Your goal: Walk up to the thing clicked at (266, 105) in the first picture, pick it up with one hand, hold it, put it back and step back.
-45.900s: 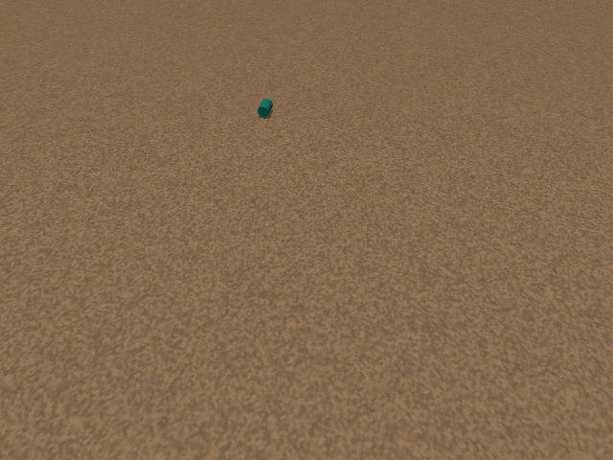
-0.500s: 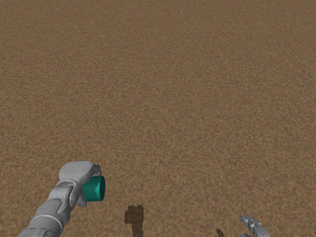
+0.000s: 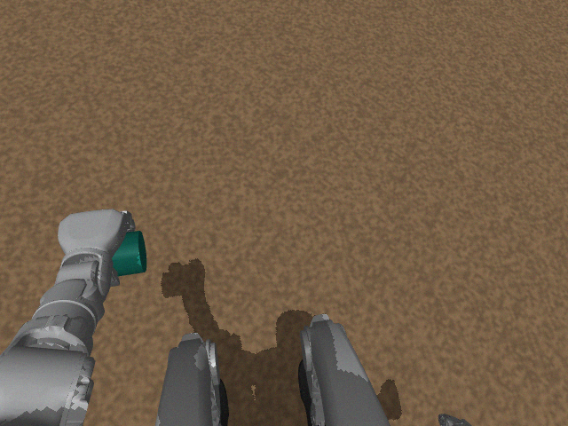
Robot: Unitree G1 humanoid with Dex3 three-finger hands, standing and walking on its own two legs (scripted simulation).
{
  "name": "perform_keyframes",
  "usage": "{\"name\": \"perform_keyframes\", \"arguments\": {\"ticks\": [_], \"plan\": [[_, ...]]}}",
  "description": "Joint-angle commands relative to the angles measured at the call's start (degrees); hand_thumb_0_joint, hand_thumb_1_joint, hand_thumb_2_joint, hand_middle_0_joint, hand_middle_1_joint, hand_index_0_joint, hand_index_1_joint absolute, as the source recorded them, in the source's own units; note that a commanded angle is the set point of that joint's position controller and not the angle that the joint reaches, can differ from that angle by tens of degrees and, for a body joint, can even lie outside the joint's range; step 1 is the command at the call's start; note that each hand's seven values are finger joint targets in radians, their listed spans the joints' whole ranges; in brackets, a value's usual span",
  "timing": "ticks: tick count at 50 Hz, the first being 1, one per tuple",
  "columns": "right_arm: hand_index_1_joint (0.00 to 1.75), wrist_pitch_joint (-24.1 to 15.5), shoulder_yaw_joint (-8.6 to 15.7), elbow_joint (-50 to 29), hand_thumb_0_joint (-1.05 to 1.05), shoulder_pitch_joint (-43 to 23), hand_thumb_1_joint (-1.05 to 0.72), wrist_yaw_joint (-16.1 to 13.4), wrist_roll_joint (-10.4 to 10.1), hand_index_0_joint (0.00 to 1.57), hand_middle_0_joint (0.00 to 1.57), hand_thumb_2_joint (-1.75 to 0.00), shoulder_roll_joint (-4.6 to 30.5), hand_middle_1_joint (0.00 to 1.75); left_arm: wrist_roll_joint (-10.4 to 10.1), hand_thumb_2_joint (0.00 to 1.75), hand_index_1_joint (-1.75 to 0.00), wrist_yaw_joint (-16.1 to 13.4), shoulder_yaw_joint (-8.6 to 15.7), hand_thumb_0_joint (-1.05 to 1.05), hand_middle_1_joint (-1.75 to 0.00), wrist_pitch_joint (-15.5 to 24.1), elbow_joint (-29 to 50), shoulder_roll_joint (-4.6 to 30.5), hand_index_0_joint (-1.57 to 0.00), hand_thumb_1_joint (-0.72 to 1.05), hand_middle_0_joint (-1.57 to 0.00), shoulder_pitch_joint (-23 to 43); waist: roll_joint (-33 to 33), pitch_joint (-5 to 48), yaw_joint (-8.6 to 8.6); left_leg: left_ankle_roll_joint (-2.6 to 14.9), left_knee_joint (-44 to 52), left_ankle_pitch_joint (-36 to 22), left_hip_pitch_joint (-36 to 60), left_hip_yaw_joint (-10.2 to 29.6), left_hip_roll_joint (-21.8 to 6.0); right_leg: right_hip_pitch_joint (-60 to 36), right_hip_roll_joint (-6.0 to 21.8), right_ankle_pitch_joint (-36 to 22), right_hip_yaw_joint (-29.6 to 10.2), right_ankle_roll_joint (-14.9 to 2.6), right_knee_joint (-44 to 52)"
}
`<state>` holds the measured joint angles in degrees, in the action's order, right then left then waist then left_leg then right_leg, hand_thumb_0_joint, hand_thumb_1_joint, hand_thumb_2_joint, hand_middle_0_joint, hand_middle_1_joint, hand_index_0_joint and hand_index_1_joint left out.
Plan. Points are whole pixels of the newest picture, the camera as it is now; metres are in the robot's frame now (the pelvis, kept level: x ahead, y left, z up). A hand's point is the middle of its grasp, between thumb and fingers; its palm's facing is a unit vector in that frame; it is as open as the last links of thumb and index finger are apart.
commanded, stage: crouch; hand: left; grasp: from above
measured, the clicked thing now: (110, 255) +0.42 +0.24 -0.17
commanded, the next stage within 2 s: lower in 1.12 s
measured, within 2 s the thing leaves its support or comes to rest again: neither
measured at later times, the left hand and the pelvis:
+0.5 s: hand (132, 261) +0.44 +0.24 -0.30, palm faces -0.44 -0.02 -0.90, open 9.6 cm; pelvis -0.02 -0.01 -0.14, yaw -1 degrees
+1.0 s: hand (140, 265) +0.45 +0.25 -0.37, palm faces -0.46 -0.03 -0.89, open 9.5 cm; pelvis -0.03 -0.01 -0.21, yaw -3 degrees
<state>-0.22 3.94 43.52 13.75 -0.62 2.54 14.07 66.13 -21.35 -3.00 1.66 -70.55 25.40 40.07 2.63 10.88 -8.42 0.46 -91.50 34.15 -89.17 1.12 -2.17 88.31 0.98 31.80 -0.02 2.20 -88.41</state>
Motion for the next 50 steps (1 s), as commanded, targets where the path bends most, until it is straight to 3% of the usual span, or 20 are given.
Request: {"name": "perform_keyframes", "arguments": {"ticks": [1, 8, 11, 12, 13, 15, 17, 21, 22, 24, 29, 32, 35, 36, 37, 38, 39, 41, 45, 50], "plan": [[0.3, -2.4, 3.0, -4.2, 0.0, 6.3, -0.89, -0.5, 0.8, 0.2, 0.2, -0.89, 11.5, 0.3, 0.1, 0.58, -0.39, -1.8, 4.4, 0.0, -0.39, 0.5, 7.9, 16.3, -1.13, 0.74, -1.13, 21.5, 5.1, 34.0, -0.59, 0.07, 6.7, -8.4, 17.6, 1.8, 2.0, -9.0, -1.2, -7.1, 3.1, -4.36, 3.8], [0.3, -3.8, 1.9, -2.5, 0.0, 8.5, -0.89, 1.0, 1.8, 0.2, 0.2, -0.9, 12.1, 0.3, 2.1, 0.6, -0.41, -2.0, 6.2, 0.0, -0.41, 5.5, 9.3, 20.0, -1.15, 0.76, -1.15, 27.8, 8.1, 36.1, -2.75, 0.12, -1.2, -4.2, 11.7, 2.3, 2.4, 0.5, -0.7, -3.5, 4.0, -4.34, -3.4], [0.3, -4.4, 1.6, -1.8, 0.0, 9.1, -0.88, 1.8, 2.4, 0.2, 0.2, -0.89, 12.9, 0.3, 3.4, 0.63, -0.41, -3.2, 6.1, 0.0, -0.41, 6.0, 5.5, 19.4, -1.12, 0.73, -1.13, 28.3, 10.1, 37.7, -3.38, -0.38, -3.8, -6.2, 12.3, 2.8, 2.4, 4.6, -0.5, -4.6, 4.4, -4.45, -6.4], [0.3, -4.6, 1.7, -1.7, 0.0, 9.3, -0.89, 2.2, 2.6, 0.2, 0.2, -0.9, 12.7, 0.3, 3.3, 0.62, -0.41, -3.6, 7.3, 0.0, -0.4, 6.2, 7.3, 21.5, -1.13, 0.75, -1.14, 30.6, 10.8, 37.8, -3.23, -0.29, -5.0, -6.4, 11.8, 2.7, 2.3, 5.3, -0.5, -4.8, 4.5, -4.46, -7.3], [0.3, -4.7, 1.7, -1.6, 0.0, 9.3, -0.89, 2.4, 2.8, 0.2, 0.2, -0.9, 13.1, 0.3, 3.8, 0.62, -0.4, -3.8, 6.4, 0.0, -0.4, 6.0, 4.5, 19.9, -1.13, 0.74, -1.14, 29.3, 11.1, 38.2, -3.63, -0.37, -5.9, -7.5, 11.9, 2.7, 2.4, 6.3, -0.4, -5.4, 4.6, -4.43, -8.0], [0.3, -4.8, 1.5, -1.1, 0.0, 9.7, -0.89, 3.0, 3.2, 0.2, 0.2, -0.9, 12.9, 0.3, 4.5, 0.62, -0.4, -4.3, 7.6, 0.0, -0.38, 6.3, 5.6, 22.3, -1.13, 0.73, -1.14, 31.3, 12.9, 39.3, -3.29, -0.25, -8.3, -8.9, 10.6, 1.6, 2.6, 6.1, -0.6, -6.8, 4.5, -4.53, -9.7], [0.3, -4.9, 1.3, -0.9, 0.0, 10.0, -0.89, 3.6, 3.6, 0.2, 0.2, -0.9, 13.0, 0.3, 4.7, 0.63, -0.4, -4.6, 8.7, 0.0, -0.38, 6.2, 6.3, 24.1, -1.15, 0.76, -1.16, 33.2, 13.0, 39.8, -3.72, -0.03, -10.8, -11.1, 9.2, 1.3, 2.6, 6.6, -0.7, -8.5, 4.6, -4.38, -11.3], [0.3, -5.1, 1.0, -1.8, 0.0, 9.4, -0.9, 4.8, 3.9, 0.2, 0.2, -0.9, 13.5, 0.3, 5.0, 0.63, -0.4, -4.3, 8.5, 0.0, -0.39, 5.6, 0.6, 23.6, -1.16, 0.77, -1.17, 31.2, 13.3, 38.2, -4.08, 0.15, -13.5, -11.5, 6.8, 1.0, 2.4, 8.2, -0.6, -9.5, 4.8, -4.25, -13.6], [0.3, -4.9, 1.2, -1.3, 0.0, 10.4, -0.9, 5.0, 4.2, 0.2, 0.2, -0.9, 13.7, 0.3, 4.8, 0.61, -0.38, -4.3, 10.3, 0.0, -0.37, 6.1, 4.9, 26.3, -1.16, 0.78, -1.17, 33.5, 13.3, 39.3, -4.24, 0.14, -14.2, -11.9, 6.5, 1.1, 2.3, 7.8, -0.6, -9.9, 5.0, -4.19, -14.5], [0.3, -4.9, 1.0, -1.9, 0.0, 9.5, -0.9, 5.7, 4.2, 0.2, 0.2, -0.9, 13.2, 0.3, 4.5, 0.57, -0.38, -3.8, 9.3, 0.0, -0.37, 5.8, 1.8, 24.7, -1.17, 0.79, -1.17, 31.2, 13.8, 38.1, -3.77, 0.26, -15.3, -11.5, 4.3, 0.6, 2.4, 7.9, -0.9, -9.8, 5.0, -4.3, -15.7], [0.3, -4.3, 1.0, -1.7, 0.0, 9.4, -0.9, 6.3, 4.2, 0.2, 0.2, -0.9, 13.8, 0.3, 4.5, 0.58, -0.37, -2.8, 10.5, 0.0, -0.36, 6.5, 2.1, 28.1, -1.18, 0.8, -1.19, 33.6, 11.2, 36.8, -4.5, 0.98, -18.5, -7.6, -2.1, -0.1, 2.4, 8.3, -1.5, -8.0, 5.0, -3.88, -17.1], [0.3, -4.4, 0.6, -2.0, 0.0, 8.8, -0.89, 6.6, 4.3, 0.2, 0.2, -0.9, 14.0, 0.3, 4.6, 0.57, -0.37, -2.4, 9.4, 0.0, -0.37, 6.6, -2.7, 26.3, -1.18, 0.8, -1.18, 31.5, 10.4, 34.6, -5.05, 1.02, -19.6, -6.5, -4.6, 0.1, 2.5, 10.2, -1.6, -6.9, 5.4, -3.87, -18.5], [0.3, -4.3, 0.8, -1.0, 0.0, 9.8, -0.9, 6.7, 4.6, 0.2, 0.2, -0.9, 14.5, 0.3, 5.2, 0.53, -0.35, -2.3, 11.3, 0.0, -0.35, 8.1, 1.2, 30.1, -1.17, 0.79, -1.18, 35.8, 12.3, 35.3, -4.98, 0.69, -20.9, -6.4, -4.5, 0.4, 2.4, 11.9, -1.6, -6.3, 5.7, -4.04, -20.5], [0.3, -4.3, 0.5, -1.2, 0.0, 9.9, -0.9, 6.9, 4.6, 0.2, 0.2, -0.9, 14.7, 0.3, 5.5, 0.54, -0.36, -2.2, 10.5, 0.0, -0.36, 8.0, -2.1, 28.6, -1.18, 0.8, -1.18, 33.4, 12.5, 35.1, -5.03, 0.57, -21.2, -7.0, -4.0, 0.4, 2.5, 12.5, -1.5, -6.7, 5.8, -4.07, -21.0], [0.3, -4.4, 0.6, -0.8, 0.0, 10.5, -0.9, 7.1, 4.8, 0.2, 0.2, -0.9, 14.5, 0.3, 5.2, 0.53, -0.36, -2.4, 11.0, 0.0, -0.37, 8.7, 2.0, 29.6, -1.18, 0.81, -1.18, 36.9, 13.3, 36.6, -5.63, 0.67, -22.3, -8.0, -3.7, 0.3, 2.4, 11.9, -1.6, -8.0, 5.8, -3.94, -21.3], [0.3, -4.3, 0.5, -0.5, 0.0, 10.8, -0.9, 7.1, 4.9, 0.2, 0.2, -0.9, 15.0, 0.3, 5.9, 0.54, -0.37, -2.6, 11.6, 0.0, -0.38, 9.0, 0.6, 30.9, -1.18, 0.81, -1.18, 36.6, 12.5, 36.4, -5.69, 0.68, -22.6, -7.9, -4.9, 0.4, 2.5, 11.9, -1.7, -8.0, 6.1, -3.95, -21.9], [0.3, -4.3, 0.2, -1.2, 0.0, 10.0, -0.9, 7.3, 4.8, 0.2, 0.2, -0.9, 14.5, 0.3, 5.9, 0.54, -0.36, -2.4, 10.0, 0.0, -0.36, 8.5, -4.0, 27.9, -1.18, 0.8, -1.18, 32.9, 11.6, 35.2, -5.45, 0.7, -22.8, -7.4, -4.9, 0.4, 2.6, 12.8, -1.7, -7.2, 6.1, -4.0, -22.1], [0.3, -4.2, 0.3, -0.7, 0.0, 10.8, -0.9, 7.5, 5.0, 0.2, 0.2, -0.9, 15.5, 0.3, 6.0, 0.53, -0.37, -2.7, 11.2, 0.0, -0.37, 9.2, -1.4, 30.3, -1.17, 0.8, -1.17, 36.7, 12.9, 35.3, -6.0, 0.56, -22.8, -6.6, -5.1, 0.9, 2.6, 14.6, -1.5, -6.5, 6.3, -4.06, -22.9], [0.3, -4.2, -0.3, -0.6, 0.0, 10.6, -0.9, 7.6, 5.4, 0.2, 0.2, -0.9, 15.6, 0.3, 6.8, 0.53, -0.35, -3.3, 11.0, 0.0, -0.34, 9.7, -1.5, 31.5, -1.19, 0.81, -1.2, 39.5, 15.4, 34.8, -6.71, 0.42, -24.0, -4.4, -5.2, 1.0, 2.4, 17.0, -1.6, -4.8, 6.7, -4.36, -24.4], [0.3, -4.3, -1.1, -0.8, 0.0, 9.8, -0.9, 7.5, 5.4, 0.2, 0.2, -0.9, 16.1, 0.3, 6.9, 0.52, -0.33, -4.5, 11.4, 0.0, -0.32, 9.4, -4.4, 32.7, -1.2, 0.83, -1.21, 39.1, 14.9, 34.5, -6.63, 0.71, -25.6, -4.1, -7.6, 0.6, 2.6, 18.4, -1.6, -4.8, 6.8, -4.23, -25.8]]}}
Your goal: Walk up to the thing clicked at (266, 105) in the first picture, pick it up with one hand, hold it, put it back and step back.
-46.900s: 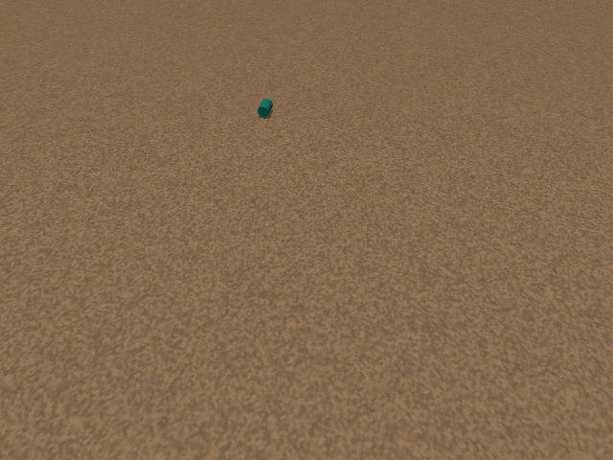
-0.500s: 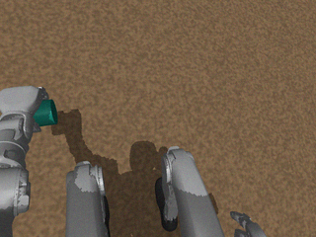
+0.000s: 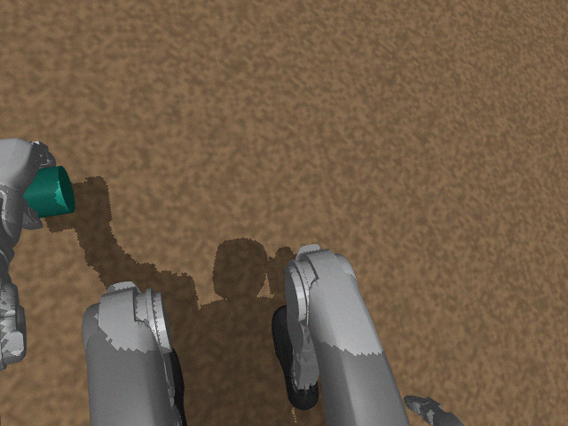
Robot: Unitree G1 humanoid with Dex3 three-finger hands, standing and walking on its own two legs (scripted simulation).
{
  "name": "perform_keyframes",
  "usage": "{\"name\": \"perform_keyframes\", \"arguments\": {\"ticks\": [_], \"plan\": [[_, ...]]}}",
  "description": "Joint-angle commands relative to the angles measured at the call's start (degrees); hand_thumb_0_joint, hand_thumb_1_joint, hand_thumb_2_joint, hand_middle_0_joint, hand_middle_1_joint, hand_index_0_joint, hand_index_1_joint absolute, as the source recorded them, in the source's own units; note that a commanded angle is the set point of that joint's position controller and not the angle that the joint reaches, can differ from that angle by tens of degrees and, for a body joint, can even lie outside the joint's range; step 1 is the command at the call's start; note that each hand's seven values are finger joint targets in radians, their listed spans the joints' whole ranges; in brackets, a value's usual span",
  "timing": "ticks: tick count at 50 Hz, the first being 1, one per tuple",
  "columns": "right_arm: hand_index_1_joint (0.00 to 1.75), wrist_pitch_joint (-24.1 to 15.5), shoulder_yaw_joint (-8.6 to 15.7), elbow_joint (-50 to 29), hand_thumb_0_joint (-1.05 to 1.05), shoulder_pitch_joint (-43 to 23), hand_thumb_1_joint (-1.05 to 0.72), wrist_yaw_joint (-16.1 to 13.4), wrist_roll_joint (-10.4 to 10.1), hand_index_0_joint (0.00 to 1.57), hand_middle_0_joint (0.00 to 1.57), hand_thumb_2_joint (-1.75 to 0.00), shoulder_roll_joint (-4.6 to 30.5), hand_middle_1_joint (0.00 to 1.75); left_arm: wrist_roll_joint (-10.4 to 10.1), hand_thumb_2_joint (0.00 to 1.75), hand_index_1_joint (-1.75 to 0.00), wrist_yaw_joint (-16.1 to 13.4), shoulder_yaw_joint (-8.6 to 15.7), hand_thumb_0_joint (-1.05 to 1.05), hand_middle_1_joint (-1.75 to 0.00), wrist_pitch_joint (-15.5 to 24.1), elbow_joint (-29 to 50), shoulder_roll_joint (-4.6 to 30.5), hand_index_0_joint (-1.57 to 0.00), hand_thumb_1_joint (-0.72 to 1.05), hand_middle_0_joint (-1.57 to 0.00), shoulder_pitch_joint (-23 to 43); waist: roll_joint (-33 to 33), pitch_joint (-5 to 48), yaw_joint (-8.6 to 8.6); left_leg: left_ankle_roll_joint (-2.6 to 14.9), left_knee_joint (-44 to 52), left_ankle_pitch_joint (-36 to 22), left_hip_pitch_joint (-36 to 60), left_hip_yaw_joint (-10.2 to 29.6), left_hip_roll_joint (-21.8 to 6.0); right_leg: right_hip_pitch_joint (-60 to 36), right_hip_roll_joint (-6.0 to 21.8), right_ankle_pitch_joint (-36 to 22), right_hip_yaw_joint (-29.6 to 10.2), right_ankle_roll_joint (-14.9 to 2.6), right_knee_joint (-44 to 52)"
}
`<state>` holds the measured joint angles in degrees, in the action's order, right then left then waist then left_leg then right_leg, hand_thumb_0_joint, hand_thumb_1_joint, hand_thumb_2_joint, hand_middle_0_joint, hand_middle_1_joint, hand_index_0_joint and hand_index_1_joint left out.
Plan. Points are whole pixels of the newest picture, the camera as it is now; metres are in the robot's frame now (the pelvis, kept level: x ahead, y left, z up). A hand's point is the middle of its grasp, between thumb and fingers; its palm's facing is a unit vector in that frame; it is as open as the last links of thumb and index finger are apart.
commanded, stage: crouch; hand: left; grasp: from above
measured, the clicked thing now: (27, 195) +0.47 +0.28 -0.20
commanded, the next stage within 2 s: lower in 0.12 s
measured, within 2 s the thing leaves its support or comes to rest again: neither
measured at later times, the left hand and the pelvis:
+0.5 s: hand (30, 196) +0.48 +0.28 -0.22, palm faces -0.48 -0.07 -0.87, open 9.4 cm; pelvis +0.00 +0.00 -0.03, yaw -2 degrees
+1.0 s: hand (44, 195) +0.49 +0.28 -0.26, palm faces -0.44 -0.09 -0.89, open 9.3 cm; pelvis +0.00 +0.00 -0.06, yaw -4 degrees
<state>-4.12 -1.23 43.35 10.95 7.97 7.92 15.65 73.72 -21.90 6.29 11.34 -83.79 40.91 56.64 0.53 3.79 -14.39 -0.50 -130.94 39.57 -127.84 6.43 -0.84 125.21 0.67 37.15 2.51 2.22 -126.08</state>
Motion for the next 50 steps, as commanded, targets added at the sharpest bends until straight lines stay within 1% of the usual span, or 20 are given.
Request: {"name": "perform_keyframes", "arguments": {"ticks": [1, 5, 6, 11, 14, 18, 21, 23, 25, 27, 32, 36, 37, 39, 40, 44, 45, 47, 49, 50], "plan": [[0.3, -0.6, 3.8, -0.6, 0.0, 13.1, -0.9, -0.9, 0.2, 0.2, 0.2, -0.9, 14.3, 0.3, -0.5, 0.51, -0.33, -4.0, 1.6, 0.0, -0.33, -0.2, 8.4, 16.3, -1.21, 0.83, -1.21, 22.9, 18.2, 40.5, -1.4, 1.52, 13.8, -9.8, 30.8, -4.4, 1.3, -18.6, -1.2, -10.5, 4.4, -4.21, 11.5], [0.3, -0.5, 3.3, -0.4, 0.0, 13.5, -0.9, -0.8, 0.3, 0.2, 0.2, -0.9, 14.9, 0.3, 0.1, 0.51, -0.31, -4.1, 3.0, 0.0, -0.3, -0.4, 8.1, 19.2, -1.22, 0.84, -1.23, 23.2, 17.9, 39.8, -1.01, 1.55, 13.3, -9.8, 30.1, -4.0, 1.3, -17.3, -1.1, -10.4, 4.9, -4.29, 10.4], [0.3, -0.6, 2.9, -0.8, 0.0, 13.1, -0.91, -0.7, 0.4, 0.2, 0.2, -0.9, 14.7, 0.3, 0.1, 0.52, -0.31, -4.0, 1.6, 0.0, -0.3, -0.9, 5.1, 16.8, -1.24, 0.85, -1.25, 20.3, 18.1, 38.9, -1.13, 1.59, 12.7, -10.0, 29.9, -4.4, 1.3, -17.6, -1.3, -10.7, 4.9, -4.2, 10.4], [0.3, -0.7, 2.6, -0.8, 0.0, 13.2, -0.91, -0.5, 0.5, 0.2, 0.2, -0.9, 15.3, 0.3, -0.8, 0.49, -0.29, -3.4, 2.3, 0.0, -0.27, -1.0, 7.0, 19.1, -1.23, 0.84, -1.25, 22.4, 17.1, 39.4, -1.47, 1.91, 11.5, -9.6, 28.4, -4.5, 1.4, -18.1, -1.4, -10.8, 5.1, -4.1, 9.9], [0.3, -0.5, 1.9, -0.6, 0.0, 13.2, -0.9, -0.4, 0.5, 0.2, 0.2, -0.9, 15.3, 0.3, -0.8, 0.51, -0.27, -3.0, 0.8, 0.0, -0.23, -1.1, 4.5, 17.1, -1.24, 0.82, -1.27, 20.7, 16.7, 38.4, -1.93, 1.67, 10.9, -10.9, 27.7, -4.2, 1.3, -18.0, -1.6, -11.8, 5.4, -4.05, 9.0], [0.3, -0.5, 1.3, -0.5, 0.0, 13.3, -0.9, -0.1, 0.7, 0.2, 0.2, -0.9, 15.3, 0.3, -0.7, 0.51, -0.27, -2.9, 1.1, 0.0, -0.24, -0.1, 3.7, 18.7, -1.25, 0.83, -1.28, 21.0, 14.6, 37.0, -2.59, 2.19, 8.3, -11.2, 24.4, -4.3, 1.4, -18.9, -1.9, -12.5, 5.6, -3.67, 8.4], [0.3, -0.6, 0.6, -0.6, 0.0, 12.9, -0.91, 0.1, 1.3, 0.2, 0.2, -0.9, 15.4, 0.3, -0.4, 0.48, -0.27, -3.5, 1.3, 0.0, -0.25, 0.9, 3.3, 18.9, -1.27, 0.87, -1.29, 20.7, 16.3, 36.9, -2.72, 1.9, 7.6, -11.9, 24.3, -4.2, 1.3, -18.8, -2.1, -13.0, 5.9, -3.67, 7.2], [0.3, -0.6, 1.0, -0.3, 0.0, 12.8, -0.9, 0.1, 1.3, 0.2, 0.2, -0.9, 16.0, 0.3, -0.1, 0.47, -0.28, -4.5, 3.4, 0.0, -0.27, 1.8, 5.8, 22.4, -1.27, 0.88, -1.28, 23.4, 17.5, 37.3, -2.72, 1.88, 7.2, -11.6, 24.3, -4.0, 1.3, -17.7, -2.1, -12.7, 6.3, -3.81, 6.5], [0.3, -0.8, 0.7, -0.5, 0.0, 13.3, -0.91, 0.4, 1.7, 0.2, 0.2, -0.9, 16.0, 0.3, 0.4, 0.46, -0.27, -5.0, 2.9, 0.0, -0.26, 1.7, 4.6, 20.8, -1.28, 0.89, -1.29, 20.4, 18.6, 36.4, -3.07, 1.5, 7.2, -12.2, 25.9, -3.8, 1.3, -16.6, -2.0, -12.8, 6.8, -3.83, 5.7], [0.3, -0.7, 0.9, -0.4, 0.0, 12.9, -0.9, 0.5, 1.8, 0.2, 0.2, -0.9, 16.3, 0.3, 1.5, 0.47, -0.28, -5.6, 3.6, 0.0, -0.26, 2.2, 6.0, 22.3, -1.29, 0.91, -1.3, 21.2, 21.0, 37.8, -3.03, 1.19, 7.2, -12.4, 27.5, -3.5, 1.2, -15.6, -2.2, -12.9, 7.2, -4.02, 4.9], [0.3, -1.1, 0.8, -1.0, 0.0, 12.0, -0.9, 0.8, 2.2, 0.2, 0.2, -0.9, 16.8, 0.3, 1.3, 0.47, -0.28, -7.1, 3.6, 0.0, -0.27, 1.1, 5.3, 22.1, -1.29, 0.91, -1.3, 20.6, 23.0, 37.0, -3.59, 1.3, 6.3, -12.0, 27.7, -3.5, 1.1, -13.9, -2.1, -12.7, 7.5, -3.77, 4.0], [0.3, -1.5, 0.1, -0.6, 0.0, 12.3, -0.89, 1.3, 2.5, 0.2, 0.2, -0.89, 17.2, 0.3, 0.8, 0.45, -0.23, -8.0, 3.8, 0.0, -0.22, 0.6, 5.3, 22.8, -1.27, 0.89, -1.28, 22.6, 21.6, 36.0, -4.82, 1.47, 4.9, -13.0, 26.5, -3.2, 1.0, -14.0, -2.2, -14.0, 7.7, -3.64, 3.4], [0.3, -1.6, -0.2, -0.6, 0.0, 12.0, -0.89, 1.3, 2.5, 0.2, 0.2, -0.89, 17.0, 0.3, 0.6, 0.46, -0.24, -8.0, 3.3, 0.0, -0.22, 0.4, 3.0, 21.4, -1.24, 0.86, -1.26, 20.0, 21.6, 35.9, -4.45, 1.49, 4.9, -13.4, 26.3, -3.0, 0.9, -14.5, -2.5, -14.3, 7.9, -3.58, 3.3], [0.3, -2.0, -0.3, 0.1, 0.0, 13.3, -0.89, 1.6, 3.0, 0.2, 0.2, -0.89, 17.7, 0.3, 0.8, 0.46, -0.24, -8.3, 4.9, 0.0, -0.23, 0.8, 6.1, 25.3, -1.24, 0.86, -1.25, 24.8, 21.4, 36.3, -5.6, 1.69, 3.4, -14.0, 25.4, -3.1, 0.9, -15.3, -2.5, -15.3, 8.0, -3.47, 2.8], [0.3, -2.0, -0.6, -0.1, 0.0, 12.7, -0.89, 1.8, 2.8, 0.2, 0.2, -0.89, 17.5, 0.3, 0.6, 0.46, -0.24, -8.4, 4.9, 0.0, -0.22, 0.6, 3.1, 24.3, -1.23, 0.84, -1.24, 20.5, 20.8, 35.5, -4.29, 1.64, 3.9, -14.1, 24.5, -2.9, 1.0, -15.7, -2.5, -15.0, 8.2, -3.54, 2.7], [0.3, -2.7, -1.2, -1.4, 0.0, 11.7, -0.89, 2.3, 3.4, 0.2, 0.2, -0.89, 18.0, 0.3, 1.1, 0.45, -0.25, -8.4, 4.6, 0.0, -0.25, 1.3, 1.9, 24.8, -1.24, 0.87, -1.24, 22.0, 19.1, 34.5, -6.11, 1.84, 1.6, -14.1, 22.4, -3.1, 0.8, -16.8, -2.9, -15.6, 8.3, -3.51, 2.6], [0.3, -2.6, -1.4, -0.6, 0.0, 12.1, -0.89, 2.3, 3.4, 0.2, 0.2, -0.89, 18.1, 0.3, 0.8, 0.47, -0.26, -8.5, 4.4, 0.0, -0.24, 1.2, -0.4, 23.9, -1.23, 0.86, -1.25, 19.8, 18.7, 33.5, -5.33, 1.87, 2.1, -13.4, 21.5, -3.0, 1.0, -16.9, -2.9, -14.6, 8.5, -3.49, 3.0], [0.3, -2.8, -1.6, -1.6, 0.0, 11.4, -0.89, 2.3, 3.7, 0.2, 0.2, -0.89, 18.8, 0.3, 1.1, 0.46, -0.26, -8.7, 5.9, 0.0, -0.25, 1.3, -0.3, 26.5, -1.25, 0.89, -1.26, 19.3, 19.9, 34.2, -5.09, 1.67, 2.1, -14.2, 22.0, -2.8, 0.9, -17.4, -2.9, -15.1, 8.9, -3.53, 2.3], [0.3, -2.7, -2.3, -1.2, 0.0, 11.1, -0.89, 2.6, 3.7, 0.2, 0.2, -0.89, 18.1, 0.3, 1.1, 0.45, -0.25, -8.5, 3.4, 0.0, -0.25, 1.2, -2.3, 23.4, -1.25, 0.89, -1.26, 18.7, 20.5, 33.2, -5.53, 1.48, 2.9, -13.1, 22.4, -2.3, 0.9, -16.2, -3.2, -14.1, 9.3, -3.64, 2.2], [0.3, -3.0, -2.0, -2.2, 0.0, 10.7, -0.89, 2.7, 4.0, 0.2, 0.2, -0.89, 19.3, 0.3, 1.3, 0.42, -0.26, -8.7, 4.6, 0.0, -0.27, 1.4, -1.2, 25.6, -1.26, 0.92, -1.26, 20.2, 20.7, 32.4, -6.43, 1.44, 1.8, -13.2, 22.8, -2.2, 0.7, -15.0, -3.1, -14.3, 9.7, -3.72, 2.0]]}}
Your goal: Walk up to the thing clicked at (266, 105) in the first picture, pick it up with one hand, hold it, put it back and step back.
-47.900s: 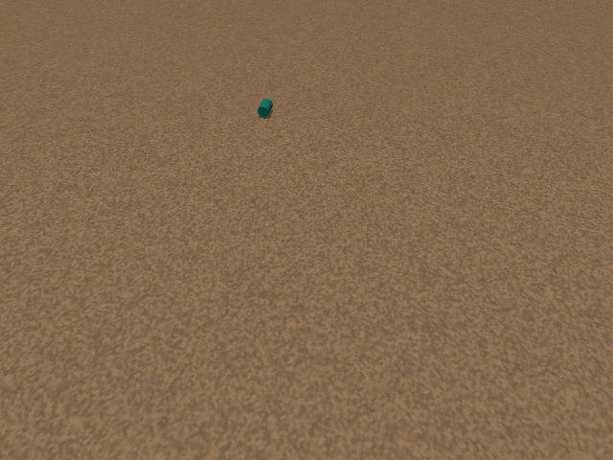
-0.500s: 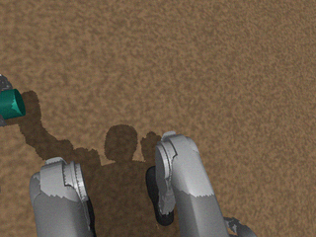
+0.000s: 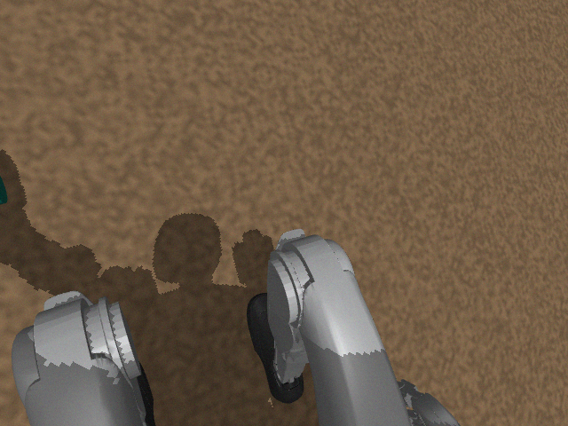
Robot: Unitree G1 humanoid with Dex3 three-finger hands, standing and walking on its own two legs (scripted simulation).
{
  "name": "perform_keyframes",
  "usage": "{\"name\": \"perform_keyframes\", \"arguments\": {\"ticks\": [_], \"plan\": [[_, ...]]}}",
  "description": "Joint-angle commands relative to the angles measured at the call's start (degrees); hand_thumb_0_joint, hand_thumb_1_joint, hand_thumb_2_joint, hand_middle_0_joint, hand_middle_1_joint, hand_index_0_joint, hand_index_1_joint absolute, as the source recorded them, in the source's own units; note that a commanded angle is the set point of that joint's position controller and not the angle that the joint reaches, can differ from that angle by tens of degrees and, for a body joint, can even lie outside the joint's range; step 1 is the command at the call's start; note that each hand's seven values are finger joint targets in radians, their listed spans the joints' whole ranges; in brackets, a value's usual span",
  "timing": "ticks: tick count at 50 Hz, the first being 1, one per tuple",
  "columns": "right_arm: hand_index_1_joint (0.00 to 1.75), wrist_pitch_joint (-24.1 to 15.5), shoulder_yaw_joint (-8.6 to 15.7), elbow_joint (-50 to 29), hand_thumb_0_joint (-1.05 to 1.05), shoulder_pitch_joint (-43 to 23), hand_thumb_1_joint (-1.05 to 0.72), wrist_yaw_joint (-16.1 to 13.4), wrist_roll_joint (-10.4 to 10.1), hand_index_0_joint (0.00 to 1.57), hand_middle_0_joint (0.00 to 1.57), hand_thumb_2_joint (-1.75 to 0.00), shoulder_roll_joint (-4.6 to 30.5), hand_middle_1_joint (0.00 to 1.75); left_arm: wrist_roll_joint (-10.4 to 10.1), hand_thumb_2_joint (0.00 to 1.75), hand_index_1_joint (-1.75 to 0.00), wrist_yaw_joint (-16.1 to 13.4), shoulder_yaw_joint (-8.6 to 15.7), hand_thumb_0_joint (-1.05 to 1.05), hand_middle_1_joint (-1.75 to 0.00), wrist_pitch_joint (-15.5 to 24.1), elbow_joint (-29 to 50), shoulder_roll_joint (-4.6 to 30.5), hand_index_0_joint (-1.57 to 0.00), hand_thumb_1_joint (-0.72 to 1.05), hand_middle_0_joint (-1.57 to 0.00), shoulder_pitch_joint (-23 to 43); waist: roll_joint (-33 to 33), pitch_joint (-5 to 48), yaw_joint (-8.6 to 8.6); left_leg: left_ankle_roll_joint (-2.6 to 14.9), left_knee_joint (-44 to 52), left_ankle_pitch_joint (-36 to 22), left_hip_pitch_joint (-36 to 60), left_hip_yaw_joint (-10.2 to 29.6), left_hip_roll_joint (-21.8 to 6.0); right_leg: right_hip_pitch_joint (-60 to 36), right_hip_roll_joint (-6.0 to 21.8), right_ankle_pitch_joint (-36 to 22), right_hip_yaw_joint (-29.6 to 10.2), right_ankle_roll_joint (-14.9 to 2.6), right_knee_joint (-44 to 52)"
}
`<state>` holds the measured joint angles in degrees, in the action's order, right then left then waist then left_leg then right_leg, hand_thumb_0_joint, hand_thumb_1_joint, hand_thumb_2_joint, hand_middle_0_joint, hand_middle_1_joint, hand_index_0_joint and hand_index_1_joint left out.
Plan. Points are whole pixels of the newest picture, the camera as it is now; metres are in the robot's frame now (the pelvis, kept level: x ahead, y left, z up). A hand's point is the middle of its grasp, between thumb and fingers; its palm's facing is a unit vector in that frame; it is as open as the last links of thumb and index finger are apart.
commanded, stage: rest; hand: left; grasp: from above
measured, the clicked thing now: out of the picture +0.47 +0.32 -0.24
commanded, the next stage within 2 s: open in 0.84 s
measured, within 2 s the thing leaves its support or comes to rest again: rests again in 1.36 s
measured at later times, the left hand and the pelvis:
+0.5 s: hand out of the picture +0.46 +0.32 -0.23, palm faces -0.44 -0.12 -0.89, open 9.3 cm; pelvis +0.00 +0.00 -0.01, yaw -2 degrees
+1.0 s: hand out of the picture +0.46 +0.31 -0.24, palm faces -0.44 -0.13 -0.89, open 9.4 cm; pelvis -0.01 +0.01 -0.01, yaw -3 degrees
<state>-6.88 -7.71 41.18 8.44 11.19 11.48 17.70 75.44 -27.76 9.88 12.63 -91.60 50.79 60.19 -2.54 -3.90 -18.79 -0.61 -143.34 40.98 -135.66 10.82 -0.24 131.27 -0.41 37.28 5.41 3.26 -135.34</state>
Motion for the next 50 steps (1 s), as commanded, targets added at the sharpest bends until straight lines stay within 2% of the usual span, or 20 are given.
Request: {"name": "perform_keyframes", "arguments": {"ticks": [1, 2, 4, 7, 10, 13, 15, 16, 18, 20, 23, 25, 26, 33, 34, 35, 41, 42, 47, 50], "plan": [[0.3, -0.3, 4.2, 0.0, 0.0, 12.9, -0.89, -0.5, 0.3, 0.2, 0.2, -0.9, 16.8, 0.3, -0.3, 0.44, -0.26, -2.8, 0.5, 0.0, -0.26, 0.1, 6.5, 15.8, -1.26, 0.91, -1.26, 15.8, 24.6, 40.6, -0.89, 1.45, 15.2, -14.0, 30.8, -6.2, 0.1, -21.4, -2.3, -13.6, 6.8, -4.9, 11.1], [0.3, -0.5, 4.0, -0.1, 0.0, 13.2, -0.89, -0.4, 0.4, 0.2, 0.2, -0.9, 17.5, 0.3, -0.3, 0.45, -0.27, -2.7, 0.3, 0.0, -0.26, 0.0, 6.0, 15.7, -1.26, 0.9, -1.26, 16.4, 24.2, 39.2, -1.98, 1.57, 14.0, -14.2, 30.3, -6.5, 0.2, -20.7, -2.1, -13.9, 6.9, -4.82, 11.2], [0.3, -0.4, 3.9, 0.0, 0.0, 13.4, -0.89, -0.5, 0.6, 0.2, 0.2, -0.9, 18.0, 0.3, 0.2, 0.48, -0.27, -3.6, 3.2, 0.0, -0.26, 0.1, 7.3, 19.9, -1.28, 0.93, -1.29, 15.6, 24.8, 40.9, -1.1, 1.55, 14.2, -15.0, 31.1, -6.4, 0.0, -22.8, -2.3, -14.8, 6.9, -4.7, 10.8], [0.3, -0.6, 3.5, -0.3, 0.0, 13.0, -0.89, -0.2, 1.1, 0.2, 0.2, -0.9, 18.6, 0.3, 0.7, 0.48, -0.27, -4.4, 3.2, 0.0, -0.26, 0.8, 7.1, 19.4, -1.3, 0.96, -1.31, 18.0, 25.1, 38.5, -2.91, 1.39, 13.1, -14.9, 30.8, -6.0, -0.1, -20.5, -2.3, -14.3, 7.5, -4.85, 10.4], [0.3, -0.9, 3.2, -0.4, 0.0, 12.7, -0.89, -0.2, 1.5, 0.2, 0.2, -0.9, 18.7, 0.3, 0.9, 0.45, -0.24, -5.1, 3.5, 0.0, -0.24, 1.2, 7.1, 20.0, -1.29, 0.95, -1.3, 17.6, 25.7, 38.3, -3.02, 1.44, 13.1, -14.8, 31.1, -5.6, -0.2, -20.9, -2.5, -14.5, 7.8, -4.58, 10.5], [0.3, -1.6, 2.4, -1.0, 0.0, 11.5, -0.89, 0.1, 2.1, 0.2, 0.2, -0.9, 18.9, 0.3, 1.1, 0.45, -0.26, -5.8, 1.4, 0.0, -0.26, 1.7, 5.5, 18.1, -1.28, 0.95, -1.28, 18.6, 25.7, 36.2, -4.03, 1.22, 12.9, -12.9, 30.0, -5.3, -0.2, -19.2, -2.6, -12.8, 8.4, -4.67, 10.2], [0.3, -1.9, 2.4, -0.5, 0.0, 11.4, -0.89, 0.1, 2.2, 0.2, 0.2, -0.9, 19.1, 0.3, 1.5, 0.45, -0.28, -6.0, 1.9, 0.0, -0.28, 1.8, 5.3, 20.1, -1.27, 0.94, -1.27, 18.5, 25.9, 36.1, -3.79, 1.34, 13.0, -10.9, 29.8, -5.2, -0.4, -18.9, -2.7, -11.6, 8.4, -4.77, 10.5], [0.3, -2.2, 2.1, -0.8, 0.0, 11.3, -0.89, 0.2, 2.2, 0.2, 0.2, -0.9, 18.9, 0.3, 1.4, 0.46, -0.27, -5.8, 0.4, 0.0, -0.27, 1.6, 4.7, 18.1, -1.28, 0.94, -1.28, 17.8, 26.5, 35.8, -3.93, 1.24, 12.9, -12.0, 31.1, -5.3, -0.3, -18.7, -2.6, -12.4, 8.5, -4.43, 10.2], [0.3, -2.5, 2.1, 0.2, 0.0, 12.0, -0.89, 0.4, 2.6, 0.2, 0.2, -0.9, 19.6, 0.3, 1.5, 0.49, -0.29, -6.4, 2.3, 0.0, -0.29, 1.6, 4.0, 21.2, -1.3, 0.97, -1.31, 17.2, 26.7, 35.7, -3.76, 1.23, 13.1, -11.8, 30.7, -4.8, -0.5, -19.4, -2.8, -12.5, 8.9, -4.4, 10.0], [0.3, -2.7, 1.9, -0.2, 0.0, 12.5, -0.89, 0.7, 2.7, 0.2, 0.2, -0.9, 19.7, 0.3, 1.6, 0.48, -0.29, -6.5, 2.5, 0.0, -0.28, 1.1, 3.6, 21.0, -1.31, 0.98, -1.31, 16.2, 26.6, 35.4, -3.88, 1.17, 13.2, -13.0, 31.3, -4.9, -0.5, -19.8, -2.7, -13.4, 9.0, -4.29, 9.9], [0.3, -3.4, 1.5, -0.5, 0.0, 11.5, -0.89, 1.2, 3.1, 0.2, 0.2, -0.9, 19.7, 0.3, 1.1, 0.48, -0.28, -6.2, 0.7, 0.0, -0.28, 0.9, 3.7, 18.6, -1.31, 0.97, -1.31, 17.0, 26.7, 35.6, -4.66, 1.06, 12.4, -14.6, 32.4, -4.6, -0.7, -19.7, -2.9, -14.9, 9.2, -4.12, 9.7], [0.3, -3.6, 1.0, -0.6, 0.0, 10.3, -0.9, 1.3, 2.6, 0.2, 0.2, -0.9, 19.3, 0.3, 0.1, 0.47, -0.28, -6.7, -0.4, 0.0, -0.28, 0.6, 3.6, 18.0, -1.29, 0.95, -1.3, 16.0, 27.5, 36.0, -3.46, 0.96, 13.4, -13.8, 31.5, -4.3, -0.6, -20.3, -3.1, -14.4, 9.0, -4.51, 9.8], [0.3, -3.7, 1.2, -0.4, 0.0, 10.9, -0.9, 1.5, 2.8, 0.2, 0.2, -0.9, 19.8, 0.3, 0.2, 0.46, -0.29, -7.0, 1.1, 0.0, -0.29, 0.6, 3.7, 20.6, -1.29, 0.96, -1.29, 16.3, 27.3, 36.0, -4.01, 1.05, 13.0, -13.9, 31.4, -4.2, -0.8, -20.8, -3.1, -14.8, 9.2, -4.34, 9.7], [0.3, -4.3, 0.5, -0.7, 0.0, 11.3, -0.9, 2.2, 2.7, 0.2, 0.2, -0.9, 20.4, 0.3, 0.0, 0.46, -0.26, -7.7, 1.6, 0.0, -0.25, -0.1, 1.9, 20.7, -1.27, 0.92, -1.28, 15.4, 26.9, 34.8, -4.59, 0.84, 12.4, -16.6, 31.5, -3.9, -1.0, -21.1, -3.2, -16.9, 9.3, -4.44, 9.1], [0.3, -4.6, 0.2, -1.2, 0.0, 10.9, -0.9, 2.5, 2.6, 0.2, 0.2, -0.9, 19.8, 0.3, -0.3, 0.45, -0.26, -7.3, 0.0, 0.0, -0.25, 0.0, 2.2, 19.0, -1.27, 0.92, -1.28, 16.8, 26.9, 34.3, -5.09, 1.08, 12.0, -15.5, 30.5, -4.2, -1.0, -21.3, -3.3, -16.3, 8.9, -4.39, 9.4], [0.3, -4.5, 0.3, -0.4, 0.0, 11.2, -0.9, 2.4, 2.6, 0.2, 0.2, -0.9, 20.3, 0.3, -0.5, 0.47, -0.26, -7.5, 1.2, 0.0, -0.25, 0.1, 1.0, 20.8, -1.25, 0.89, -1.27, 15.5, 26.0, 34.9, -4.77, 1.18, 12.5, -15.0, 30.2, -3.9, -1.1, -22.3, -3.5, -16.0, 9.0, -4.46, 9.9], [0.3, -4.9, -0.4, -1.5, 0.0, 10.4, -0.9, 2.3, 2.3, 0.2, 0.2, -0.9, 20.5, 0.3, -0.8, 0.46, -0.26, -6.7, -0.2, 0.0, -0.24, 0.3, 0.5, 20.4, -1.27, 0.91, -1.28, 15.6, 26.1, 33.7, -5.01, 1.13, 12.6, -13.7, 30.0, -3.6, -1.1, -21.6, -3.4, -14.7, 9.2, -4.37, 10.1], [0.3, -4.8, -0.5, -0.9, 0.0, 11.4, -0.9, 2.3, 2.5, 0.2, 0.2, -0.9, 20.7, 0.3, -0.7, 0.46, -0.27, -6.8, 1.1, 0.0, -0.25, 0.4, -0.1, 22.1, -1.27, 0.92, -1.28, 15.4, 25.2, 33.5, -5.56, 1.32, 12.0, -13.8, 29.4, -3.7, -1.2, -22.6, -3.4, -15.1, 9.1, -4.23, 10.2], [0.3, -4.8, -1.0, -1.8, 0.0, 10.3, -0.9, 2.2, 2.6, 0.2, 0.2, -0.9, 20.8, 0.3, -0.9, 0.49, -0.28, -6.6, 0.0, 0.0, -0.27, 1.1, -1.2, 20.8, -1.27, 0.91, -1.28, 14.6, 25.1, 31.8, -5.43, 1.19, 13.1, -11.6, 28.9, -3.1, -1.2, -21.3, -3.5, -12.8, 9.6, -4.32, 10.5], [0.3, -4.6, -1.6, -2.0, 0.0, 10.4, -0.89, 2.1, 2.6, 0.2, 0.2, -0.9, 20.7, 0.3, -0.6, 0.49, -0.31, -6.9, 0.7, 0.0, -0.29, 1.4, -1.3, 22.5, -1.03, 0.67, -1.04, 14.4, 24.8, 31.3, -5.34, 1.13, 13.0, -11.5, 28.8, -2.9, -1.2, -21.2, -3.4, -12.8, 9.8, -4.34, 10.2]]}}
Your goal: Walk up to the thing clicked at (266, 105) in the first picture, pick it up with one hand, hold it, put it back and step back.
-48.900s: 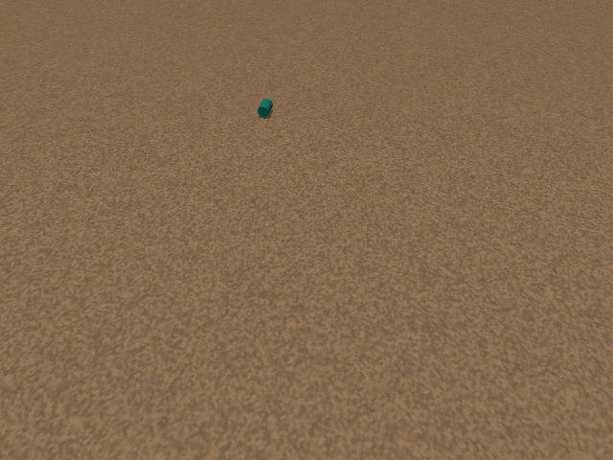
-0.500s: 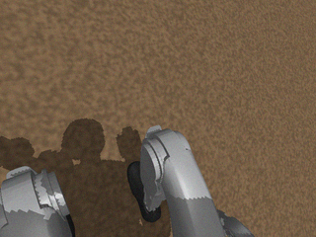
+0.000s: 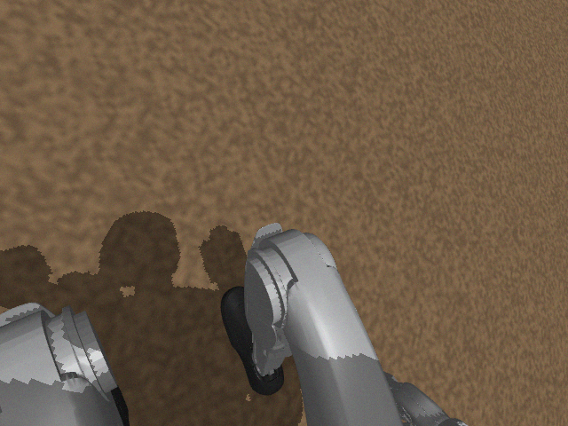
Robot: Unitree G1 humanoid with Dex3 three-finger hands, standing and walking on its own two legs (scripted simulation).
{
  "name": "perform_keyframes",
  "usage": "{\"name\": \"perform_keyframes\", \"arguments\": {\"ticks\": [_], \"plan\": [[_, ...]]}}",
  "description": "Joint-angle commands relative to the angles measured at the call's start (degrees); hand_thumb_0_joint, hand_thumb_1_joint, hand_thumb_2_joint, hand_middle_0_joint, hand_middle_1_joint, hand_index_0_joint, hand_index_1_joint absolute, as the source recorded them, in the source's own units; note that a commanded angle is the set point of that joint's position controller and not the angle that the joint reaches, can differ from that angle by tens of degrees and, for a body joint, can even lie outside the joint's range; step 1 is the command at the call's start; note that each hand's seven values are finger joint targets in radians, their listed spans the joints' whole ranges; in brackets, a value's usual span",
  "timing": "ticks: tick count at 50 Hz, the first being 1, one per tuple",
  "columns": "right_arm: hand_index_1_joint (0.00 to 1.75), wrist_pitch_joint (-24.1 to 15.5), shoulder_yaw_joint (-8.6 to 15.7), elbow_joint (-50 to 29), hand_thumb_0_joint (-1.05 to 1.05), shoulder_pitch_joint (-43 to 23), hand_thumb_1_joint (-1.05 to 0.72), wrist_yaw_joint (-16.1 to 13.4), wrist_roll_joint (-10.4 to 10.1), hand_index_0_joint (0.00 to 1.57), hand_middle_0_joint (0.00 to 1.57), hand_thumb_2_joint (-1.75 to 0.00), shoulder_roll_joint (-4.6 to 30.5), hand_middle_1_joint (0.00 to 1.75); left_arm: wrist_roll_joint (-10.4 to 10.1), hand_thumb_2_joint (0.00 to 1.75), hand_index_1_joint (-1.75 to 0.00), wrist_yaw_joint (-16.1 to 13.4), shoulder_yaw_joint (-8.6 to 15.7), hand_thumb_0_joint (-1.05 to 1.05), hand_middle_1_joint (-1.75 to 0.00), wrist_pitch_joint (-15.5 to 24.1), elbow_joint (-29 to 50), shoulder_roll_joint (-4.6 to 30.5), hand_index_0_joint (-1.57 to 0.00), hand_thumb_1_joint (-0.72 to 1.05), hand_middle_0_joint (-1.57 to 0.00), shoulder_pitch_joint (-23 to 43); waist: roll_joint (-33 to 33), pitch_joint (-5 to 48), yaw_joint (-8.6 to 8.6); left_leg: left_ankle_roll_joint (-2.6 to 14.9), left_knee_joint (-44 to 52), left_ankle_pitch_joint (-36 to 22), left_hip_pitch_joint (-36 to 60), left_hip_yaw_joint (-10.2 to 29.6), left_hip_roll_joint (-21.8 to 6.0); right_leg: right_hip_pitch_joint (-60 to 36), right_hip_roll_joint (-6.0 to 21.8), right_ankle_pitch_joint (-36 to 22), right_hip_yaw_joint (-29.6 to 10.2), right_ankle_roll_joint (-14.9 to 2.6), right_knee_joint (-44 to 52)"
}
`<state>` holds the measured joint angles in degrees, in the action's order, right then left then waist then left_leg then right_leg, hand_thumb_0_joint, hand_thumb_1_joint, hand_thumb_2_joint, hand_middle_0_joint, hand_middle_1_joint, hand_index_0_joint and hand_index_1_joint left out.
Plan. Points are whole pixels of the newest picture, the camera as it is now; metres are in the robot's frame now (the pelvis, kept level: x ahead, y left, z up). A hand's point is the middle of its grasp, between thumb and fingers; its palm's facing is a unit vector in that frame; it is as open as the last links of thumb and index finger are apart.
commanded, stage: open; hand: left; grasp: from above
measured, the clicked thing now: out of the picture +0.46 +0.34 -0.26
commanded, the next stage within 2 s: withdraw in 0.96 s
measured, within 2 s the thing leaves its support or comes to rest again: rests again in 0.36 s
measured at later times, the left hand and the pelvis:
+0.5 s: hand out of the picture +0.45 +0.33 -0.23, palm faces -0.43 -0.14 -0.89, open 11.3 cm; pelvis +0.00 +0.00 +0.00, yaw -1 degrees
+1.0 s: hand out of the picture +0.45 +0.33 -0.23, palm faces -0.44 -0.15 -0.89, open 13.3 cm; pelvis +0.00 +0.00 +0.00, yaw +0 degrees
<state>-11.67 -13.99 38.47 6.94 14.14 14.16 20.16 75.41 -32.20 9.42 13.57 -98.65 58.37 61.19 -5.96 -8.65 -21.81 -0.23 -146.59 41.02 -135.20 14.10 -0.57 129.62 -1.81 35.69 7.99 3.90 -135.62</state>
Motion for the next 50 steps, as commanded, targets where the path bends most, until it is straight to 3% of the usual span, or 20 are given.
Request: {"name": "perform_keyframes", "arguments": {"ticks": [1, 3, 5, 6, 10, 14, 19, 20, 21, 25, 27, 29, 30, 33, 39, 40, 43, 44, 48, 50], "plan": [[0.3, 0.2, 4.8, 0.6, 0.0, 11.6, -0.89, -0.9, 0.1, 0.2, 0.2, -0.9, 18.7, 0.3, -0.8, 0.48, -0.32, -2.5, 1.2, 0.0, -0.3, 0.7, 5.9, 14.9, -0.95, 0.59, -0.96, 13.7, 28.3, 36.5, -2.43, 0.81, 16.3, -11.5, 28.0, -6.1, -0.9, -19.8, -2.1, -11.2, 7.3, -4.96, 10.6], [0.3, 0.2, 4.6, 0.5, 0.0, 12.0, -0.89, -0.8, 0.3, 0.2, 0.2, -0.9, 18.5, 0.3, -0.5, 0.44, -0.32, -2.4, 0.6, 0.0, -0.31, 0.8, 6.3, 14.6, -0.85, 0.43, -0.86, 14.5, 27.5, 36.1, -3.22, 1.13, 15.7, -11.7, 27.4, -6.4, -0.9, -20.6, -2.2, -11.8, 7.1, -4.68, 11.0], [0.3, 0.2, 4.4, 1.0, 0.0, 11.7, -0.89, -1.0, 0.0, 0.2, 0.2, -0.9, 18.1, 0.3, -0.5, 0.48, -0.34, -2.8, 0.8, 0.0, -0.32, 0.8, 6.7, 15.2, -0.77, 0.27, -0.79, 13.8, 27.9, 37.1, -2.35, 1.02, 15.6, -12.4, 27.9, -6.5, -1.0, -21.5, -2.4, -12.4, 6.9, -4.74, 11.0], [0.3, 0.0, 4.4, 0.8, 0.0, 11.9, -0.89, -1.0, 0.1, 0.2, 0.2, -0.9, 18.5, 0.3, -0.4, 0.5, -0.36, -2.7, 0.0, 0.0, -0.34, 0.9, 6.2, 14.4, -0.74, 0.22, -0.76, 14.4, 28.0, 36.0, -3.19, 0.92, 15.3, -12.6, 28.5, -6.4, -1.0, -20.2, -2.1, -12.6, 7.0, -4.68, 10.7], [0.3, -0.1, 4.3, 0.8, 0.0, 11.6, -0.89, -1.1, 0.2, 0.2, 0.2, -0.9, 18.5, 0.3, -0.1, 0.51, -0.41, -3.5, 0.6, 0.0, -0.4, 1.3, 5.9, 15.6, -0.62, 0.08, -0.64, 14.1, 27.8, 35.5, -2.63, 0.97, 16.0, -10.9, 27.2, -6.2, -1.0, -20.3, -2.4, -11.2, 7.3, -4.81, 11.0], [0.3, -0.9, 4.4, 0.7, 0.0, 11.1, -0.89, -0.9, 0.0, 0.2, 0.2, -0.9, 18.5, 0.3, -0.4, 0.6, -0.51, -3.6, -1.1, 0.0, -0.49, 1.2, 6.6, 13.9, -0.52, -0.03, -0.54, 15.3, 29.3, 36.2, -2.85, 0.8, 15.9, -11.1, 28.1, -6.3, -1.1, -20.2, -2.5, -11.4, 6.9, -4.94, 11.0], [0.3, -0.8, 4.6, 1.0, 0.0, 11.6, -0.89, -0.8, 0.3, 0.2, 0.2, -0.9, 18.6, 0.3, -0.3, 0.67, -0.59, -4.0, -0.6, 0.0, -0.57, 0.0, 5.1, 13.9, -0.45, -0.11, -0.47, 13.3, 29.3, 37.1, -2.26, 0.52, 16.5, -12.1, 29.0, -5.9, -1.1, -20.1, -2.5, -12.3, 7.4, -4.96, 10.7], [0.3, -1.0, 4.2, 0.8, 0.0, 10.7, -0.89, -0.6, 0.0, 0.2, 0.2, -0.9, 18.0, 0.3, -0.8, 0.67, -0.6, -3.5, -3.5, 0.0, -0.58, -0.3, 5.1, 10.5, -0.44, -0.12, -0.45, 14.6, 30.0, 35.7, -2.79, 0.36, 16.8, -11.1, 29.1, -5.8, -1.1, -18.7, -2.3, -11.5, 7.4, -5.05, 10.4], [0.3, -1.1, 4.6, 0.8, 0.0, 10.8, -0.89, -0.7, 0.1, 0.2, 0.2, -0.9, 18.8, 0.3, -0.7, 0.68, -0.62, -3.8, -1.5, 0.0, -0.61, -0.4, 6.3, 13.5, -0.42, -0.14, -0.43, 14.5, 29.9, 36.7, -2.74, 0.48, 16.6, -12.0, 29.8, -5.6, -1.3, -19.7, -2.5, -12.4, 7.5, -4.89, 10.9], [0.3, -1.1, 4.5, 0.9, 0.0, 11.4, -0.89, -0.6, -0.1, 0.2, 0.2, -0.9, 18.9, 0.3, -1.1, 0.75, -0.68, -3.9, -0.4, 0.0, -0.66, -1.0, 7.1, 14.4, -0.36, -0.22, -0.37, 13.6, 31.4, 37.9, -2.05, 0.22, 17.0, -14.6, 30.8, -5.6, -1.2, -20.5, -2.4, -14.2, 7.3, -5.06, 10.2], [0.3, -1.0, 4.4, 0.9, 0.0, 12.2, -0.89, -0.4, 0.0, 0.2, 0.2, -0.9, 19.0, 0.3, -0.7, 0.76, -0.7, -3.8, 0.3, 0.0, -0.69, -1.2, 5.9, 14.4, -0.33, -0.24, -0.34, 13.4, 30.4, 37.1, -2.8, 0.06, 16.8, -16.1, 30.9, -5.3, -1.3, -20.2, -2.1, -15.2, 7.6, -4.96, 9.7], [0.3, -0.8, 4.4, 1.2, 0.0, 11.3, -0.89, -0.4, -0.2, 0.2, 0.2, -0.9, 18.4, 0.3, -1.1, 0.8, -0.73, -3.5, 0.1, 0.0, -0.72, -1.1, 5.5, 14.0, -0.29, -0.28, -0.31, 13.6, 30.0, 36.7, -2.74, 0.39, 16.4, -14.0, 29.2, -5.8, -1.2, -19.9, -2.3, -13.7, 7.2, -5.1, 10.2], [0.3, -0.9, 4.5, 0.7, 0.0, 11.3, -0.89, -0.4, -0.1, 0.2, 0.2, -0.9, 18.8, 0.3, -1.1, 0.8, -0.74, -3.1, -0.4, 0.0, -0.73, -1.1, 5.4, 13.4, -0.29, -0.28, -0.31, 14.9, 29.4, 35.2, -3.66, 0.45, 16.2, -12.8, 28.5, -5.7, -1.1, -18.8, -2.1, -12.8, 7.3, -4.95, 10.2], [0.3, -1.0, 4.4, 0.7, 0.0, 11.1, -0.89, -0.5, -0.2, 0.2, 0.2, -0.9, 18.4, 0.3, -1.6, 0.85, -0.78, -2.5, -0.3, 0.0, -0.75, -1.0, 5.7, 13.8, -0.26, -0.33, -0.28, 14.6, 28.2, 34.7, -3.21, 0.92, 16.0, -10.6, 27.1, -6.2, -1.0, -19.6, -2.3, -11.1, 6.9, -4.91, 11.4], [0.3, -0.8, 4.0, 0.2, 0.0, 11.8, -0.89, -0.3, -0.2, 0.2, 0.2, -0.9, 18.4, 0.3, -1.7, 0.89, -0.85, -1.0, -1.2, 0.0, -0.83, 0.2, 6.3, 13.2, -0.21, -0.37, -0.23, 13.9, 27.7, 35.1, -3.69, 0.75, 16.2, -11.5, 28.2, -5.7, -1.1, -20.2, -2.1, -11.5, 7.2, -4.76, 11.1], [0.3, -0.6, 3.9, 0.1, 0.0, 11.6, -0.89, -0.6, -0.3, 0.2, 0.2, -0.9, 18.6, 0.3, -1.9, 0.9, -0.85, -1.2, -0.4, 0.0, -0.84, 0.5, 7.0, 14.2, -0.21, -0.37, -0.22, 13.9, 27.2, 35.8, -3.07, 0.81, 16.2, -11.5, 27.7, -5.6, -1.0, -20.5, -2.1, -11.3, 7.4, -4.85, 11.5], [0.3, -0.4, 4.3, 0.1, 0.0, 12.0, -0.89, -0.9, -0.3, 0.2, 0.2, -0.9, 18.8, 0.3, -1.7, 0.93, -0.88, -1.3, -1.6, 0.0, -0.87, 0.8, 8.5, 13.6, -0.17, -0.41, -0.19, 13.7, 29.5, 37.5, -2.88, 0.7, 16.0, -13.5, 29.6, -6.2, -1.1, -22.0, -2.3, -13.3, 6.9, -4.77, 11.4], [0.3, -0.3, 4.2, 0.7, 0.0, 12.0, -0.89, -1.0, -0.4, 0.2, 0.2, -0.9, 18.6, 0.3, -2.1, 0.92, -0.89, -1.7, -0.5, 0.0, -0.88, 1.0, 8.3, 14.9, -0.17, -0.41, -0.18, 14.0, 29.2, 38.0, -2.32, 0.51, 16.5, -12.6, 29.7, -5.8, -1.1, -21.4, -2.3, -12.2, 7.1, -4.97, 11.2], [0.3, 0.0, 4.0, 0.2, 0.0, 12.0, -0.88, -0.7, 0.0, 0.2, 0.2, -0.9, 18.8, 0.3, -1.1, 0.97, -0.93, -2.1, -0.6, 0.0, -0.92, 1.1, 8.1, 14.2, -0.15, -0.41, -0.16, 13.6, 29.4, 36.5, -3.2, 0.24, 16.1, -14.5, 30.4, -5.5, -1.2, -19.9, -2.1, -13.5, 7.7, -4.92, 10.4], [0.3, 0.0, 4.1, 0.7, 0.0, 11.8, -0.88, -0.9, -0.1, 0.2, 0.2, -0.9, 18.8, 0.3, -1.1, 0.98, -0.93, -2.9, 0.0, 0.0, -0.91, 1.1, 8.6, 15.5, -0.14, -0.44, -0.16, 13.7, 30.7, 37.2, -2.44, 0.39, 16.4, -14.1, 29.9, -6.0, -1.2, -21.4, -2.4, -13.4, 7.2, -5.02, 10.9]]}}
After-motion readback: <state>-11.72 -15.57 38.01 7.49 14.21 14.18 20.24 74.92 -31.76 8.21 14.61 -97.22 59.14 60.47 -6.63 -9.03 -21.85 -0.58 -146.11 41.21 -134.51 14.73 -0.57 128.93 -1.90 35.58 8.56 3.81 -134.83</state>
